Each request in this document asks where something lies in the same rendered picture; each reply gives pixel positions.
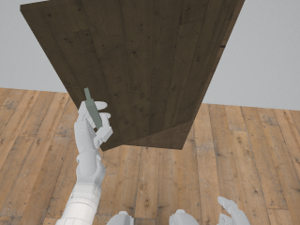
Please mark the cupboard door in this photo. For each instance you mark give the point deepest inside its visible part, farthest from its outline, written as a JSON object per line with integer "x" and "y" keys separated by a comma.
{"x": 149, "y": 60}

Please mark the robot right thigh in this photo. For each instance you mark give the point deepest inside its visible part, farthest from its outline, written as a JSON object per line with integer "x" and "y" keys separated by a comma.
{"x": 182, "y": 219}

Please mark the left robot hand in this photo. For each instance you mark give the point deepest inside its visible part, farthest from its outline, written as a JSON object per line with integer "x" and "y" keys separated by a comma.
{"x": 84, "y": 128}

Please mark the left robot forearm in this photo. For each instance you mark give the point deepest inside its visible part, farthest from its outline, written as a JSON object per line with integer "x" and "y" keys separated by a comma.
{"x": 83, "y": 201}

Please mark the handle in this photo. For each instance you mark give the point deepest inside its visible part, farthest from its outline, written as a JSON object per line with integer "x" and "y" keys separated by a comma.
{"x": 92, "y": 109}

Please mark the robot left thigh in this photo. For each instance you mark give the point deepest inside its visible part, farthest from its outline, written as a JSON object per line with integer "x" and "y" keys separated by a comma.
{"x": 121, "y": 219}

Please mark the robot thigh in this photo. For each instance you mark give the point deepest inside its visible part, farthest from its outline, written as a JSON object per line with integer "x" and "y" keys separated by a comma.
{"x": 121, "y": 219}
{"x": 182, "y": 219}

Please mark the right robot hand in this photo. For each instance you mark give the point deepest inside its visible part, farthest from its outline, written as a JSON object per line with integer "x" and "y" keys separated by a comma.
{"x": 238, "y": 217}

